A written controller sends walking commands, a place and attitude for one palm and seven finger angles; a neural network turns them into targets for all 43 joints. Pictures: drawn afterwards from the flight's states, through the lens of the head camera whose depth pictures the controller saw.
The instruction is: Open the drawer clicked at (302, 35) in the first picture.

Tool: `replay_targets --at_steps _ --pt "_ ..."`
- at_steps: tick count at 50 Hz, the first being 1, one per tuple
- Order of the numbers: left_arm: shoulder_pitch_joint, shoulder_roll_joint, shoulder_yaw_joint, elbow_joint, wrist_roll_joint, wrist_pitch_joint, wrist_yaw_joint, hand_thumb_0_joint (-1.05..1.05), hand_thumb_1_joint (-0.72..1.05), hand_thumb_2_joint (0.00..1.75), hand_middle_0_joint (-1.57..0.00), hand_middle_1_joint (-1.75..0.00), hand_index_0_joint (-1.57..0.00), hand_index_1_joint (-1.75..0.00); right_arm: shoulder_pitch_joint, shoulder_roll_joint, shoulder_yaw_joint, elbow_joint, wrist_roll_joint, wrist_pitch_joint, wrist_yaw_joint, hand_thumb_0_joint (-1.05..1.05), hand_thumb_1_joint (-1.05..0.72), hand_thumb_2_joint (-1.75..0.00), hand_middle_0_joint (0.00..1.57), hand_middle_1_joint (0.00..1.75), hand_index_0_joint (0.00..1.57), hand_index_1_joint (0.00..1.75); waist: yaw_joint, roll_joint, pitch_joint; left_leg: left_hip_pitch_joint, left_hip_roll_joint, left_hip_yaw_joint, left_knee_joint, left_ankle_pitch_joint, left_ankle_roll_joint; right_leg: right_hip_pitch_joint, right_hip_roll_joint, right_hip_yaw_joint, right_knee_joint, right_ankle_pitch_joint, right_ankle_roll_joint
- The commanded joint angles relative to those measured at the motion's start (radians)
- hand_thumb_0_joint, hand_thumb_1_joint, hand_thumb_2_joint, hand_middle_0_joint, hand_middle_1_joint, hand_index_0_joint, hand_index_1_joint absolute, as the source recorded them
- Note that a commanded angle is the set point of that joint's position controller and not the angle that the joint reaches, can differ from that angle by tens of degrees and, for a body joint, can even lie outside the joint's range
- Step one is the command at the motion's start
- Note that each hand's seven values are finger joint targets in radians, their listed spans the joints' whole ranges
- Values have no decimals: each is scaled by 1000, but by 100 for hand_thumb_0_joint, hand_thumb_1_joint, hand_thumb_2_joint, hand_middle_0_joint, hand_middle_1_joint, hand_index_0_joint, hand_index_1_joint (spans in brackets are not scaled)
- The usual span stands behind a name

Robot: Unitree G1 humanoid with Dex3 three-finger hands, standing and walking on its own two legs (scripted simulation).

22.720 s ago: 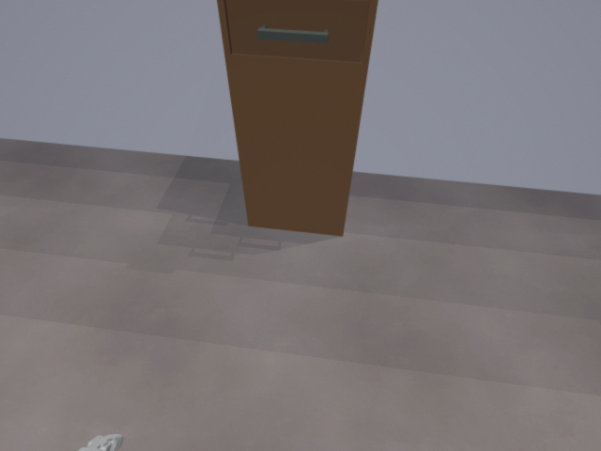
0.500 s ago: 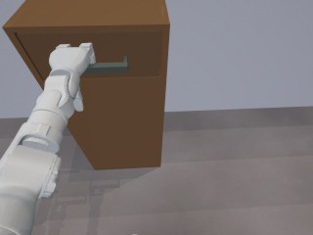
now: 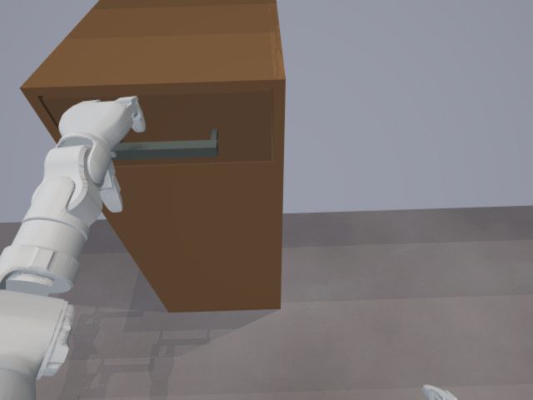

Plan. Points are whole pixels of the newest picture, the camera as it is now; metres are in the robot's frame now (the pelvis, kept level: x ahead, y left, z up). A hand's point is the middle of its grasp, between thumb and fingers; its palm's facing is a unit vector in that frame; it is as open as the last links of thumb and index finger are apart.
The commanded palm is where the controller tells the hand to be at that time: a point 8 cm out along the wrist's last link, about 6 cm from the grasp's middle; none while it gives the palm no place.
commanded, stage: re-aim the fingers above the handle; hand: left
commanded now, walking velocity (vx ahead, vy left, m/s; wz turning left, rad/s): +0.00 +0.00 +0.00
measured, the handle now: (165, 142) +0.53 +0.20 +0.10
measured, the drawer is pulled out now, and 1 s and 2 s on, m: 0.00 0.00 0.00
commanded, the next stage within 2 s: none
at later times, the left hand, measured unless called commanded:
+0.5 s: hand (137, 156) +0.43 +0.21 +0.16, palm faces -0.01 -0.03 -1.00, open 13.9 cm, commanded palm +0.41 +0.21 +0.22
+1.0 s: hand (144, 156) +0.43 +0.20 +0.16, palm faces +0.03 -0.03 -1.00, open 13.9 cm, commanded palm +0.40 +0.21 +0.22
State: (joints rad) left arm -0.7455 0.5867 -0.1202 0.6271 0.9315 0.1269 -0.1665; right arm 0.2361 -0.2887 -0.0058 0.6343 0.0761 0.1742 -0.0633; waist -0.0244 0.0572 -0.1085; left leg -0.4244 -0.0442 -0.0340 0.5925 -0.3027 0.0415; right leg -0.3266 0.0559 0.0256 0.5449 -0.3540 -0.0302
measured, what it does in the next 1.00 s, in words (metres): stands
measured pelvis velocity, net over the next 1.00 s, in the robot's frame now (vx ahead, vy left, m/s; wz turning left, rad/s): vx -0.02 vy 0.00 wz -0.01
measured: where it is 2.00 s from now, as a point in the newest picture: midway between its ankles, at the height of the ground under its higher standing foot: outside the picture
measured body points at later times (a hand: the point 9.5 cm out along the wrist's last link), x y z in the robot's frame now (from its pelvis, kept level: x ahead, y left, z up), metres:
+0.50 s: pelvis -0.02 +0.00 +0.00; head +0.00 -0.03 +0.45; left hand +0.42 +0.21 +0.21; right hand +0.11 -0.23 -0.13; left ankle -0.01 +0.10 -0.73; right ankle -0.06 -0.10 -0.73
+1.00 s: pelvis -0.02 +0.00 +0.00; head +0.00 -0.02 +0.45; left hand +0.42 +0.20 +0.21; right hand +0.08 -0.26 -0.13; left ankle -0.01 +0.10 -0.73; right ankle -0.06 -0.10 -0.73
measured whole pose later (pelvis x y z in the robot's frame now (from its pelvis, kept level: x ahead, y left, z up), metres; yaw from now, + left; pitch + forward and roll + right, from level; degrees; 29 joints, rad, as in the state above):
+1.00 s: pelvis -0.02 +0.00 +0.00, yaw +0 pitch +7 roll +0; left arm -0.77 0.47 -0.18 0.65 0.94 0.15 -0.04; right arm 0.26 -0.28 -0.02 0.69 0.07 0.14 -0.05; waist -0.02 0.07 -0.10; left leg -0.41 -0.05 -0.02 0.56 -0.26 0.04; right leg -0.33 0.05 0.03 0.55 -0.33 -0.03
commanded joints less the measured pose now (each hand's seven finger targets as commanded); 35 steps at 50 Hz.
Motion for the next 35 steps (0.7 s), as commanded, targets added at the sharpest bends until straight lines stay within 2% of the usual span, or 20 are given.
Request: replay_targets --at_steps 1,2,5,6,8,10,11,12,13,15,17,19,20,23,25,27,30,31,32,35 --pt "-454 262 129 -259 -9 -96 21 0 -50 30 -30 -120 -30 -120 -43 -114 -44 -119 -8 -30 -15 0 -90 -90 20 30 20 30 -10 1 -304 252 9 27 7 498 26 50 -14 -6 -30 504 -5" --pt "-488 252 123 -301 -16 -116 31 0 -50 30 -30 -120 -30 -120 -45 -111 -44 -120 -13 -33 -14 0 -90 -90 20 30 20 30 -8 27 -335 269 7 29 12 515 24 49 -15 -4 -26 515 -4" --pt "-496 307 192 -324 -23 -154 78 0 -50 30 -30 -120 -30 -120 -44 -107 -50 -113 -18 -39 -10 0 -90 -90 20 30 20 30 7 34 -385 273 9 24 25 563 21 62 -13 -6 -10 534 -6" --pt "-501 291 187 -316 -22 -155 97 0 -50 30 -30 -120 -30 -120 -43 -104 -51 -110 -20 -42 -7 0 -90 -90 20 30 20 30 7 37 -385 276 10 24 28 569 19 49 -14 -10 -6 529 -7" --pt "-456 234 163 -360 -30 -144 130 0 -50 30 -30 -120 -30 -120 -58 -98 -57 -115 -20 -47 7 0 -90 -90 20 30 20 30 15 52 -401 302 17 19 28 596 13 30 -11 -18 -3 506 -9" --pt "-480 162 100 -421 -34 -115 156 0 -50 30 -30 -120 -30 -120 -67 -97 -63 -116 -20 -52 23 0 -90 -90 20 30 20 30 9 65 -444 353 25 7 34 656 5 3 -8 -25 2 489 -8" --pt "-470 100 51 -398 -32 -84 167 0 -50 30 -30 -120 -30 -120 -70 -94 -64 -113 -19 -51 30 0 -90 -90 20 30 20 30 0 62 -417 353 27 1 34 645 1 -28 -4 -34 1 455 -9" --pt "-476 76 31 -381 -26 -55 176 0 -50 30 -30 -120 -30 -120 -72 -97 -64 -103 -18 -49 35 0 -90 -90 20 30 20 30 -6 47 -397 357 34 -3 26 627 -4 -53 -1 -43 -4 422 -10" --pt "-450 112 67 -330 -17 -21 183 0 -50 30 -30 -120 -30 -120 -76 -104 -61 -98 -18 -44 37 0 -90 -90 20 30 20 30 5 11 -375 325 32 -3 15 590 -6 -37 1 -47 -7 407 -14" --pt "-448 120 58 -239 -1 41 180 0 -50 30 -30 -120 -30 -120 -98 -110 -45 -92 -12 -29 33 0 -90 -90 20 30 20 30 8 -37 -327 254 20 9 -9 478 -6 -6 -5 -46 -16 389 -16" --pt "-484 77 13 -145 9 88 173 0 -50 30 -30 -120 -30 -120 -106 -106 -33 -83 -7 -24 26 0 -90 -90 20 30 20 30 -3 -85 -268 214 18 11 -35 368 -2 -21 -8 -51 -32 321 -13" --pt "-494 167 77 -99 16 102 160 0 -50 30 -30 -120 -30 -120 -107 -120 -27 -82 -11 -19 12 0 -90 -90 20 30 20 30 10 -129 -296 185 13 16 -48 327 3 42 -18 -35 -42 322 -10" --pt "-540 183 73 -98 29 96 152 0 -50 30 -30 -120 -30 -120 -113 -115 -21 -86 -9 -19 5 0 -90 -90 20 30 20 30 8 -125 -315 183 11 19 -49 318 6 55 -24 -28 -37 333 -7" --pt "-572 127 28 -104 28 53 124 0 -50 30 -30 -120 -30 -120 -98 -100 -21 -96 -12 -28 -7 0 -90 -90 20 30 20 30 -7 -115 -313 203 11 18 -48 309 14 46 -26 -23 -39 331 -4" --pt "-577 156 52 -133 26 4 114 0 -50 30 -30 -120 -30 -120 -88 -99 -24 -104 -16 -37 -13 0 -90 -90 20 30 20 30 -1 -90 -328 211 14 17 -51 311 16 59 -28 -16 -39 332 -5" --pt "-570 124 37 -151 21 -33 117 0 -50 30 -30 -120 -30 -120 -76 -90 -26 -108 -18 -46 -15 0 -90 -90 20 30 20 30 0 -53 -311 229 16 15 -54 306 15 29 -25 -22 -41 302 -9" --pt "-562 165 80 -102 22 -61 134 0 -50 30 -30 -120 -30 -120 -58 -96 -28 -93 -14 -53 -14 0 -90 -90 20 30 20 30 1 -66 -255 197 22 13 -64 276 11 5 -19 -24 -50 260 -11" --pt "-558 142 64 -90 19 -64 142 0 -50 30 -30 -120 -30 -120 -54 -93 -29 -92 -13 -56 -13 0 -90 -90 20 30 20 30 2 -54 -247 193 19 18 -63 266 11 -1 -18 -24 -53 252 -12" --pt "-570 173 92 -77 21 -65 154 0 -50 30 -30 -120 -30 -120 -47 -97 -29 -86 -12 -58 -13 0 -90 -90 20 30 20 30 3 -59 -239 180 21 16 -69 258 9 -2 -18 -23 -54 245 -13" --pt "-591 209 117 -91 34 -68 185 0 -50 30 -30 -120 -30 -120 -38 -98 -36 -85 -15 -65 -8 0 -90 -90 20 30 20 30 18 -25 -308 187 21 23 -68 288 7 37 -18 -16 -46 267 -16"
